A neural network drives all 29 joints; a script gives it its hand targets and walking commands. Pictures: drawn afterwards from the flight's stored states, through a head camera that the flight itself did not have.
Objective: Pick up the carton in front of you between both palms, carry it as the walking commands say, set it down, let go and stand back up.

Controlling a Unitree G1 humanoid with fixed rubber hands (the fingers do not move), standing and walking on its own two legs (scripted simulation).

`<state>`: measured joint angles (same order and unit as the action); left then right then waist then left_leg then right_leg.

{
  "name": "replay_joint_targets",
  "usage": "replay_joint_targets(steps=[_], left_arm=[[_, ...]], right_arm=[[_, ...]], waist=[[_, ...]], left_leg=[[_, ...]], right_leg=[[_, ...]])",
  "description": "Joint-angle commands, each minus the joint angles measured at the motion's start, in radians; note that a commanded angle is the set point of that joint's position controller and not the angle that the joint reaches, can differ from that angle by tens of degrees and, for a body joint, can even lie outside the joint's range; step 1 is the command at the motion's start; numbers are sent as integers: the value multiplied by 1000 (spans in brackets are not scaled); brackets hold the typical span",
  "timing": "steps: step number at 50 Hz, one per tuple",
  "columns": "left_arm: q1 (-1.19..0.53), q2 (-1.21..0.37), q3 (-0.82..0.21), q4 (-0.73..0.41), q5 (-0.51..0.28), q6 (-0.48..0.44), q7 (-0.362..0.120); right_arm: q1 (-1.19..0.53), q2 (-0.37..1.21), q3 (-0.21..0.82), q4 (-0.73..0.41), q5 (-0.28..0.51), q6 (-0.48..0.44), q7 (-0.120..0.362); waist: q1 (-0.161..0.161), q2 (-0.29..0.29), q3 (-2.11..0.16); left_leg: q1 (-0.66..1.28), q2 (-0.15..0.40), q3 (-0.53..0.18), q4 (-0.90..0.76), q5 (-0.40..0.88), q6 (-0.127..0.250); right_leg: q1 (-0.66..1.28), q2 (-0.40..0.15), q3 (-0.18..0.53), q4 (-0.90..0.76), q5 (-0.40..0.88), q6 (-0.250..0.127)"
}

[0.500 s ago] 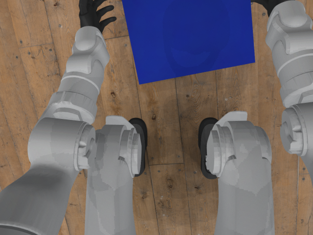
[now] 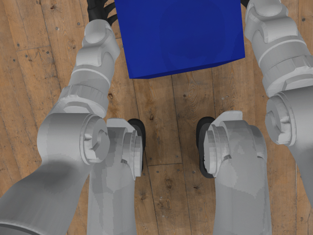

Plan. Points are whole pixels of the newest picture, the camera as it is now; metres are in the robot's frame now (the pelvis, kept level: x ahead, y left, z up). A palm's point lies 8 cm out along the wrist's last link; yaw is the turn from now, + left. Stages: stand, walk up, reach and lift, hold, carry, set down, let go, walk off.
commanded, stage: reach and lift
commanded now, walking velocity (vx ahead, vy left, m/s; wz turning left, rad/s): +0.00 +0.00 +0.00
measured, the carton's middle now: (176, 28) +0.51 -0.05 -0.24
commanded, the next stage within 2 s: none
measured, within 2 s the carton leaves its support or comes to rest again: leaves its support in 0.04 s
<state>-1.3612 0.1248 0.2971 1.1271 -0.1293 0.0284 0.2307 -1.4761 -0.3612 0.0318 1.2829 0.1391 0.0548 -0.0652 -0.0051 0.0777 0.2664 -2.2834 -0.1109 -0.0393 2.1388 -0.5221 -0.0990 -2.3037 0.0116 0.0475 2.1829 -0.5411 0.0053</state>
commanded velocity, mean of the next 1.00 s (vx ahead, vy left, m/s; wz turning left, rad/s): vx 0.00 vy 0.00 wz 0.00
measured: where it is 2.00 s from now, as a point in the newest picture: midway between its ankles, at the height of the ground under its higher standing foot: (170, 157)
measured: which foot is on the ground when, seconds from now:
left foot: down 0.00-1.00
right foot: down 0.00-1.00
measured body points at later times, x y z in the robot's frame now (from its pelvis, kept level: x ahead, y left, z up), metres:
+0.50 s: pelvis +0.00 +0.01 +0.08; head +0.26 -0.05 +0.45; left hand +0.50 +0.10 +0.00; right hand +0.50 -0.21 +0.00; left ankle +0.13 +0.13 -0.34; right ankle +0.11 -0.12 -0.34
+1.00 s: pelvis +0.04 +0.01 +0.21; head +0.23 -0.03 +0.62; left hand +0.48 +0.11 +0.16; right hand +0.46 -0.20 +0.14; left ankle +0.13 +0.13 -0.34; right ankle +0.11 -0.12 -0.34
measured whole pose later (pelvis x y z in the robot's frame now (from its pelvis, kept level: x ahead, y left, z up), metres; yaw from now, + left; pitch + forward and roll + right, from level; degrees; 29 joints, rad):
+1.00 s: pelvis +0.04 +0.01 +0.21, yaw -5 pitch +35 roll +1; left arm -0.69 -0.12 0.41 0.60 0.10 0.27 0.12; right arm -0.74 -0.03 -0.29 0.70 -0.13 0.30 -0.04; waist 0.00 0.03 -0.22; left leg -1.60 -0.13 -0.10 1.51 -0.52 -0.06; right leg -1.62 0.10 0.11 1.51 -0.50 0.04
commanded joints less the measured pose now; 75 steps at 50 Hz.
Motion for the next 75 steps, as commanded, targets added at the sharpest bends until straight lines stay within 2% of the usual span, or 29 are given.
replay_joint_targets(steps=[1,4,8,11,13,17,21,25,29,41,48,59,68,75], left_arm=[[-501,-879,-270,-223,-10,14,-247],[-496,-970,-333,-297,-50,32,-248],[-493,-1038,-435,-461,-72,67,-237],[-494,-1053,-493,-599,-51,104,-239],[-479,-1065,-497,-629,-21,136,-247],[-396,-1100,-404,-512,77,197,-270],[-352,-1125,-315,-439,160,225,-288],[-323,-1158,-285,-408,193,232,-305],[-274,-1189,-300,-407,199,236,-320],[-82,-1271,-486,-493,126,254,-340],[54,-1287,-524,-487,120,254,-346],[267,-1286,-509,-454,165,231,-361],[445,-1275,-525,-463,197,226,-372],[562,-1271,-563,-505,201,261,-394]], right_arm=[[-451,883,141,-301,28,-13,215],[-445,958,182,-410,50,3,206],[-398,1047,228,-559,52,46,188],[-341,1126,248,-656,35,98,190],[-300,1176,245,-671,17,137,202],[-213,1246,166,-546,-62,195,237],[-181,1276,65,-454,-142,214,263],[-152,1288,6,-427,-193,213,273],[-112,1311,6,-447,-211,214,276],[34,1398,183,-614,-138,225,270],[149,1427,221,-635,-129,222,261],[347,1453,193,-622,-177,197,254],[509,1453,213,-657,-197,188,248],[619,1457,253,-716,-194,218,254]], waist=[[-52,-86,-1166],[-70,-103,-1354],[-78,-148,-1568],[-61,-172,-1645],[-41,-173,-1592],[-7,-154,-1325],[5,-140,-1242],[-10,-125,-1273],[-19,-111,-1326],[-16,-108,-1405],[-10,-109,-1309],[-3,-98,-1122],[2,-92,-1001],[5,-89,-908]], left_leg=[[485,-75,152,-93,259,38],[552,-84,157,-87,329,34],[608,-95,165,-111,331,31],[641,-102,176,-161,278,40],[628,-104,178,-206,203,47],[542,-97,163,-299,40,55],[566,-95,146,-386,14,62],[618,-98,138,-459,36,59],[688,-98,133,-523,67,52],[932,-89,101,-690,173,42],[1059,-81,71,-811,190,46],[1286,-57,12,-1042,245,65],[1522,-31,-27,-1246,349,74],[1722,-13,-46,-1406,462,77]], right_leg=[[617,76,-62,-198,315,-25],[743,85,-81,-192,412,-20],[921,103,-99,-211,464,-7],[978,120,-109,-256,421,6],[946,128,-111,-297,335,9],[772,134,-105,-400,107,4],[744,140,-101,-476,51,0],[800,142,-102,-539,89,0],[877,143,-102,-595,134,2],[1134,150,-91,-744,256,14],[1263,151,-69,-858,272,14],[1479,135,-15,-1082,327,7],[1689,118,19,-1284,414,4],[1872,104,39,-1441,518,3]])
